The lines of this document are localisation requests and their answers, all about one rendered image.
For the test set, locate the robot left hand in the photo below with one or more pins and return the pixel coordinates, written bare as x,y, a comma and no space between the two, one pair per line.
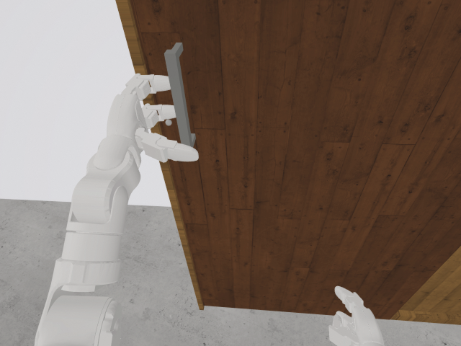
126,117

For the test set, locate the robot left upper arm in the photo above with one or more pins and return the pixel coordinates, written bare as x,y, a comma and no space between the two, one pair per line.
82,321

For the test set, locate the handle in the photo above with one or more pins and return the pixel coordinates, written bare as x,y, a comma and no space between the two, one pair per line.
178,95

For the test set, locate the robot right hand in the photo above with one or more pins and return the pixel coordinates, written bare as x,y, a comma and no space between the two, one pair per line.
359,329

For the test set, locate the left robot forearm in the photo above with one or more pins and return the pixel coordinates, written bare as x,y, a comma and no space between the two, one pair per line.
90,257

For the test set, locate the wardrobe door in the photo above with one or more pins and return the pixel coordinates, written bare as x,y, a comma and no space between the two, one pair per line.
441,293
329,142

